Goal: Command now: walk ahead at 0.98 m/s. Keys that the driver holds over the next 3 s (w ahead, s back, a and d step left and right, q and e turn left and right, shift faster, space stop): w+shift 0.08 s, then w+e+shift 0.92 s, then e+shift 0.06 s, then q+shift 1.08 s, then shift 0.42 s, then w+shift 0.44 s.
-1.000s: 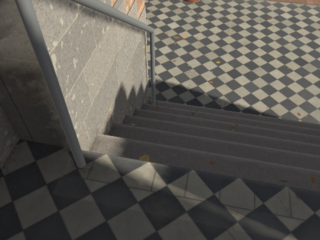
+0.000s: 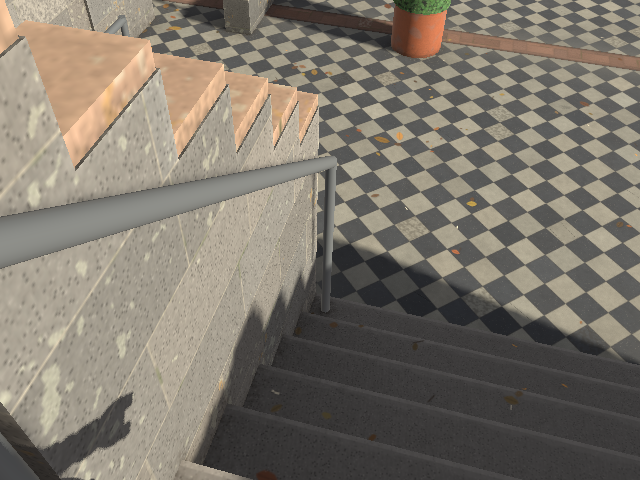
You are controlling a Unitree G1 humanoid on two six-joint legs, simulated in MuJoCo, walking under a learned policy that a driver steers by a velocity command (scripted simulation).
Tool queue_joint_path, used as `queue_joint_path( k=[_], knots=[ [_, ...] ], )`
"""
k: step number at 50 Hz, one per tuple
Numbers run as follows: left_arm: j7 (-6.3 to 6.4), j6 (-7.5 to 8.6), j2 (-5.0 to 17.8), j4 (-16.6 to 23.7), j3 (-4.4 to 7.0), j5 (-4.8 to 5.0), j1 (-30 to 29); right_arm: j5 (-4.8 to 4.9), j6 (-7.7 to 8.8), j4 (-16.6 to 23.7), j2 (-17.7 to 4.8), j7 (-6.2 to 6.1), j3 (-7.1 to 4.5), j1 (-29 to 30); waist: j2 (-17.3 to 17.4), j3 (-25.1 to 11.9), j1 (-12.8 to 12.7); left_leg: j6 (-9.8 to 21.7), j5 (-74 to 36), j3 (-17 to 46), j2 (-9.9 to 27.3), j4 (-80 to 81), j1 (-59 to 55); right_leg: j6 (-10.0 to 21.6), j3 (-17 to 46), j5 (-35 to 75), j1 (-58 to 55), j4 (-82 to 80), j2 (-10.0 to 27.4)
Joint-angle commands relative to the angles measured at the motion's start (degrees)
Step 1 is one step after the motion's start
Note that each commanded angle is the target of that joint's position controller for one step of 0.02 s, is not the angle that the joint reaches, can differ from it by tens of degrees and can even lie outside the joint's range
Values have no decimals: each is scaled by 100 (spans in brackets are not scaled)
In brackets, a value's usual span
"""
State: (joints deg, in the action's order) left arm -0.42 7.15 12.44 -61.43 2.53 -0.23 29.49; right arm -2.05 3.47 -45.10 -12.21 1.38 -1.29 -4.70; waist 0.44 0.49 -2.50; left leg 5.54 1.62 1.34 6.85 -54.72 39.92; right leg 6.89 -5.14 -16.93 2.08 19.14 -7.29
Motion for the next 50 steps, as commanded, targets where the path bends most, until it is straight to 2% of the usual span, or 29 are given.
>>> queue_joint_path(
  k=[1,6,8,9,10,12,15,16,18,20,22,24,25,26,27,28,30,32,35,37,38,39,40,42,43,44,45,47,50],
  knots=[
    [2,183,638,483,-18,156,-509,77,6,243,-180,109,55,391,-311,832,232,-124,-1528,-725,-379,1665,-1861,221,689,2462,2171,-1464,1047],
    [152,28,992,517,-1,-63,-510,11,111,-273,-778,-36,-263,-651,-552,-78,482,539,-2387,-285,-620,1998,-2113,8,356,4104,31,1317,1171],
    [146,-76,1184,737,63,-167,-1042,-63,226,-759,-961,-236,-429,-2163,-468,-600,1265,431,-1872,-54,-550,2300,-3434,164,799,4589,323,3955,1351],
    [-26,-176,330,705,-121,162,42,-216,370,-669,-1228,-245,-486,-2199,1571,-937,790,704,-36,1463,430,3406,-5427,-316,498,2887,2800,6225,719],
    [27,-183,34,824,-283,20,157,-58,476,-698,-1136,-133,-508,-2178,2129,-1419,909,1105,2033,3352,1516,3514,-6267,-253,755,-848,4617,6588,554],
    [157,-168,1194,1202,52,-408,-1430,-29,641,-828,-746,-153,-452,-1799,172,-326,1017,669,1863,2421,1143,3129,-5048,-241,1257,-782,4957,5624,1252],
    [-217,-392,621,1926,-36,-403,-1883,183,766,-693,-1065,-399,-556,-138,640,292,-159,233,1855,738,639,3752,-2047,-355,548,141,2739,3460,1300],
    [-268,-550,607,1574,80,-411,-484,159,850,-628,-1031,-369,-532,209,547,-434,-760,284,1592,422,654,3291,-1361,-282,-98,1728,1100,4439,992],
    [-408,-545,252,1581,11,-50,-214,309,1179,-776,-477,-472,-389,197,-230,-81,-852,-556,3181,-1126,-172,2335,290,-456,300,5615,-310,2388,867],
    [-412,-635,322,1331,44,-107,474,416,1030,-1092,-595,-449,-402,287,-8,12,-1142,-589,3148,-1656,-448,1185,241,-302,-172,6063,-920,2276,624],
    [-187,-663,641,954,177,-223,1434,210,822,-1036,-723,-386,-417,594,97,-91,-1514,-639,2312,-1609,-269,-543,106,-19,-357,5772,-1420,2720,593],
    [-27,-669,1139,696,346,-304,2947,-41,513,-399,-670,-367,-367,2274,-1266,611,-3001,-664,2992,-1335,-888,-5073,1715,918,965,3682,-1813,1293,1278],
    [25,-633,923,747,100,-123,2488,-138,217,-120,-250,-456,-184,2513,-1741,1630,-2437,-356,4500,-1141,-1300,-6401,2633,625,998,4595,-755,1429,1162],
    [102,-526,724,736,-131,-12,2214,-228,54,135,55,-475,-47,1505,-1644,1680,-1043,-41,3890,-841,-1096,-5591,2908,-264,1120,5996,38,2311,814],
    [243,-331,690,868,-121,270,2026,-383,134,382,263,-386,62,135,-1771,1065,4,-144,2332,-136,-585,-2849,2435,24,3063,6219,482,2238,1136],
    [244,-231,838,994,-2,227,1140,-433,258,-23,-441,-436,-103,-327,-335,874,250,-424,1033,-14,-516,-1426,1371,461,3554,5120,997,1704,1188],
    [238,-153,1493,1102,146,-50,516,-410,298,-628,-1039,-434,-287,-880,38,-153,348,-599,429,-14,-611,-1476,154,873,4226,5813,1113,1769,1283],
    [276,-49,696,1052,-37,202,-17,3,450,62,-889,-314,-198,-118,18,-106,488,-615,-3040,746,-377,608,-1041,1040,4359,2091,2984,2940,851],
    [64,-257,549,987,-114,93,-235,153,138,158,-259,-199,-82,-246,114,89,135,-649,-3100,-331,-1072,1012,-4081,831,3553,754,4760,3829,231],
    [29,-405,451,776,-156,83,-482,127,113,-754,-533,-261,-228,-2918,-356,-164,1211,-273,-2963,457,-429,1823,-5344,691,2933,2045,4484,6746,208],
    [-13,-418,559,735,-14,-40,-307,184,87,-674,-888,-236,-373,-3236,446,-107,1461,-152,-2195,670,-1,3295,-5766,529,1915,33,4669,8820,-447],
    [149,-422,163,1077,-16,378,330,-62,132,-501,-1061,-133,-393,-3143,1367,-720,746,336,-5555,1807,1740,1090,-7387,245,1425,-3043,6323,11059,-631],
    [337,-481,121,1201,-118,172,316,122,222,-390,-884,26,-359,-3084,1013,-970,579,470,-5305,2060,2147,927,-7404,291,1075,-2724,7043,11088,113],
    [340,-612,-13,1065,-33,-384,-650,271,299,-527,-374,49,-271,-2858,-333,382,468,492,-2741,1300,1598,1902,-5130,421,913,-1559,7140,10253,490],
    [294,-665,-52,1333,-71,-438,-708,322,335,-739,-817,-22,-397,-3050,540,552,266,876,-1752,1865,2012,1768,-4427,463,858,-1934,7248,10297,789],
    [299,-707,52,1526,-7,-396,-1477,187,462,-902,-435,-22,-299,-2966,294,1248,189,635,-1123,1719,1975,1845,-3549,301,1498,-453,7538,8757,1167],
    [170,-723,-104,1853,-121,-35,-1983,217,458,-629,32,-207,-65,-1839,207,2097,-320,181,508,967,1686,2295,-882,-65,1415,1135,6097,6230,1288],
    [60,-898,-202,1517,-48,-278,-1579,189,457,-362,-566,-331,-151,-824,462,1498,-661,-5,1591,240,1340,2056,1400,-237,393,3031,2901,6249,763],
    [-164,-580,-130,1553,-23,-124,-1994,362,573,-581,-202,-233,-69,-1345,318,909,-278,-605,2267,-936,601,436,-162,150,127,5727,2962,3797,882]
  ],
)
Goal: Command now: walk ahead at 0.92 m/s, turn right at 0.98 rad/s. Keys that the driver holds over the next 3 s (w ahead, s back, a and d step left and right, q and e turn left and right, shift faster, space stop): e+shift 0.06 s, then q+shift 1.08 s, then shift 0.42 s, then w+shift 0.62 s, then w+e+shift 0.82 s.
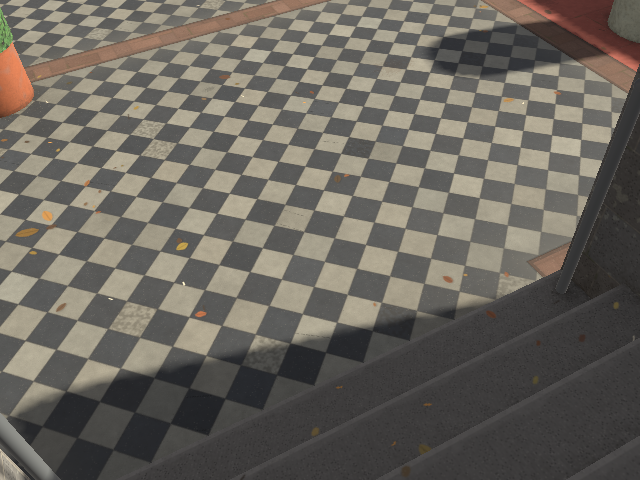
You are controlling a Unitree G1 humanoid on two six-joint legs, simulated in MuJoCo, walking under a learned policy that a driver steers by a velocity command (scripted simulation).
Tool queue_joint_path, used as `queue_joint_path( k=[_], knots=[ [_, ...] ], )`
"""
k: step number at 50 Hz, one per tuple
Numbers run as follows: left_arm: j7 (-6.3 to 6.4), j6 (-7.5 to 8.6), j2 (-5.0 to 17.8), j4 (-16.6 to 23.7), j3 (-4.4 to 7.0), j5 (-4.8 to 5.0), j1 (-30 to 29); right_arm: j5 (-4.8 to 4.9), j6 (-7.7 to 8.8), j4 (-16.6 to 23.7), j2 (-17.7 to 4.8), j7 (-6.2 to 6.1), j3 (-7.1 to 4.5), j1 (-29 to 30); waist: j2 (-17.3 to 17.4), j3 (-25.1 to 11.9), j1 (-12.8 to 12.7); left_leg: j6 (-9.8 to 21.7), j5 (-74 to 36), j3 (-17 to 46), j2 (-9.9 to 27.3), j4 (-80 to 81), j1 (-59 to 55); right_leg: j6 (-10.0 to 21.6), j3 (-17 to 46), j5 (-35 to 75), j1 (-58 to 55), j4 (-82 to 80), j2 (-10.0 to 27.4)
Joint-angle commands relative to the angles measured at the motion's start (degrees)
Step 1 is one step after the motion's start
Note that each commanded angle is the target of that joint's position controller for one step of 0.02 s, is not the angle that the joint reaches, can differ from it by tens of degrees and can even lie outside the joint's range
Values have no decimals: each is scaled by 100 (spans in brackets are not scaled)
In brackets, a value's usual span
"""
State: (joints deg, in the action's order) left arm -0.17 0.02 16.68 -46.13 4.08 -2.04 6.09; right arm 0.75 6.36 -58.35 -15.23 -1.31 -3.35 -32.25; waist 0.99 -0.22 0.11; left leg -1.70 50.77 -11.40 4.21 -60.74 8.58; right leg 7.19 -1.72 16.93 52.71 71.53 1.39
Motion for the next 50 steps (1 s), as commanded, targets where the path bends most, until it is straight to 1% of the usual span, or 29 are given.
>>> queue_joint_path(
  k=[1,2,3,4,5,6,7,8,9,10,11,12,14,16,19,21,24,26,27,28,29,30,31,33,36,38,40,44,50],
  knots=[
    [-214,193,-555,106,-242,143,-242,-92,235,738,-135,115,93,1141,0,915,-143,198,-2654,-13,774,972,2635,76,-703,2138,-2507,-2519,-195],
    [-204,181,-374,141,-218,185,-437,-153,139,668,-575,129,-53,997,358,629,52,397,-3842,66,964,562,1898,11,-775,1478,-2930,-3116,-235],
    [-137,137,49,44,-134,108,112,-231,78,567,-951,32,-137,661,397,177,-220,471,-5911,239,1110,-522,823,176,-786,1204,-3378,-3838,-105],
    [-29,133,278,-345,-18,-30,1066,-258,-40,330,-849,-136,-107,241,493,-211,-410,493,-7021,250,1001,-1902,964,76,-1031,994,-4800,-3883,-487],
    [-45,154,295,-703,-12,-138,1715,-240,-162,333,-705,-206,-88,265,-216,-109,-749,505,-5022,225,602,-3568,1647,161,-403,1211,-5852,-5063,-278],
    [-46,91,723,-842,145,-40,2043,-349,-327,370,-765,-197,-164,794,-1147,134,-1251,527,-1208,26,-194,-5430,2770,524,-215,963,-6576,-5069,-51],
    [-118,170,978,-959,2,-46,2258,-133,-271,764,-413,-83,-95,-53,-1335,-410,-443,464,352,882,-107,-5518,4790,722,1007,5454,-8364,-2441,1424],
    [-159,160,971,-1050,105,105,2601,-62,-247,710,-241,-43,-2,-116,-487,-1342,-742,552,-288,1693,-112,-4950,5068,1190,2018,4855,-8503,-2752,2398],
    [-157,194,827,-976,60,128,2343,-35,-280,646,-275,-76,-19,-113,180,-1269,-412,533,-1276,2052,86,-3387,4429,1034,1820,2264,-7148,-3285,2398],
    [-76,311,539,-1056,11,0,1991,-190,-264,520,-172,-136,-29,51,188,-857,-250,517,-1731,2161,114,-2935,4068,929,1770,1327,-6046,-3428,2294],
    [22,370,419,-734,-29,-116,857,-258,-385,613,100,-190,46,250,154,-424,215,276,-2745,1840,89,-1832,3670,1090,1662,589,-4380,-3742,2712],
    [60,357,351,-526,-88,-99,295,-361,-554,630,148,-187,61,341,-165,-212,455,133,-3364,1544,94,-1396,2840,1071,1251,637,-3127,-3886,2716],
    [-9,426,401,-389,-105,-14,440,-241,-810,420,57,-199,-17,4,-643,-396,491,213,-4178,1126,-195,-1901,2050,893,542,2211,-2551,-3392,2386],
    [-6,448,168,-359,-110,129,406,-132,-786,769,-41,-68,-71,737,-733,-476,366,352,-5519,1409,15,-1078,2503,517,192,-438,-2748,-2944,2127],
    [120,450,-131,-351,-151,308,312,-266,-781,1232,118,71,-67,1591,-462,197,417,251,-7268,1263,-24,603,1969,-276,-283,-3330,-1675,-2390,1775],
    [193,387,-68,-259,-91,220,248,-221,-775,1436,214,57,-11,1799,-751,229,306,51,-7486,946,-250,1769,1183,-512,-871,-4175,-1428,-1949,1585],
    [335,150,130,-310,3,133,426,-134,-711,1416,-135,67,-118,1353,-881,296,386,115,-7079,559,-283,2820,706,-365,-918,-3074,-1998,-720,1784],
    [373,-47,259,-313,31,237,304,-181,-554,707,-254,231,-199,-591,-111,-525,1243,600,-7126,457,-398,3730,-916,-351,-1239,-2397,-2320,1940,1542],
    [388,-90,113,-338,20,270,155,-128,-578,546,-449,373,-251,-539,1187,-200,1350,901,-7607,1351,11,3526,-1208,-350,-1383,-5258,-1344,4514,478],
    [346,-78,-448,218,-138,196,103,-16,-518,651,-867,512,-158,-348,2535,213,553,981,-12340,2327,234,1694,-1474,-404,-1006,-7460,910,6565,-247],
    [318,-15,-449,712,-206,62,-115,250,-457,721,-1037,501,-207,-653,2089,-971,580,1467,-12260,4067,970,2089,-2552,-405,-277,-7446,1988,6535,-263],
    [374,-84,-448,778,-284,38,-504,137,-569,787,-1091,388,-232,-602,988,-1165,603,1768,-9775,4686,1375,2610,-2477,-432,68,-6767,2460,6386,-212],
    [475,-67,-545,1023,-382,-45,-808,-34,-680,1058,-1319,184,-288,-51,1112,-1199,570,2048,-7063,5645,1727,3410,-2189,-508,354,-5984,2950,6098,-240],
    [558,-249,-228,890,-337,-197,-1173,-218,-849,1453,-941,44,-113,1066,482,-144,240,1597,-4110,5342,1320,3869,-132,-623,752,-4243,2488,5316,-68],
    [623,-597,-250,999,-344,-170,-1150,-142,-775,1622,-634,8,134,1414,-179,47,-111,1073,-4544,4307,334,3252,1456,-1022,606,-3251,1842,5082,-388],
    [651,-592,-390,1159,-392,-188,-1257,-124,-740,1696,-659,-14,158,1224,127,-102,121,1002,-5180,4338,73,3064,1162,-1214,413,-3329,2104,5370,-636],
    [549,-639,-700,1489,-553,-61,-1713,-81,-728,1793,-406,-129,285,1058,112,60,328,1231,-4223,4489,-109,3142,1223,-1451,275,-3208,2370,5153,-854],
    [455,-667,-820,1857,-628,-66,-1774,-164,-809,2152,-523,-207,209,985,404,-158,535,1436,-4111,4824,-228,3170,228,-1626,295,-3592,2879,5578,-1044],
    [360,-634,-733,2462,-638,-52,-2282,-190,-786,2448,-622,-252,110,1019,270,-455,678,1947,-5031,5302,-174,2942,-683,-1572,502,-3767,2781,5001,-1142]
  ],
)
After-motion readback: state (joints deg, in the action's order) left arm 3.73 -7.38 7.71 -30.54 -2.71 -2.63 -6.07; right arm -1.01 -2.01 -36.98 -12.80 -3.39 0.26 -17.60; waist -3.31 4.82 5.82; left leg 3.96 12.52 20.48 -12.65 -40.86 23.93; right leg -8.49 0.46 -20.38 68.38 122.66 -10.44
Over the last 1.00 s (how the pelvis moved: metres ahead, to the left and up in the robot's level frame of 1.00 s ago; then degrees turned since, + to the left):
0.73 -0.14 -0.47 -39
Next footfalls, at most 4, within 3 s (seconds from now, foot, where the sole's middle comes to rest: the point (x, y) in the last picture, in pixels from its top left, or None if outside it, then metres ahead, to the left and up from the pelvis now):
0.12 right None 0.25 -0.08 -0.86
0.54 left None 0.42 0.11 -1.05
1.36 right None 0.50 -0.13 -1.05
1.96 left None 0.41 0.16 -1.05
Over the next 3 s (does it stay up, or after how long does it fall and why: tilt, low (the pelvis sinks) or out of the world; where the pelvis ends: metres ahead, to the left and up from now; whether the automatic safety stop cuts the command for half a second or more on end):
stays up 0.93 0.58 -0.77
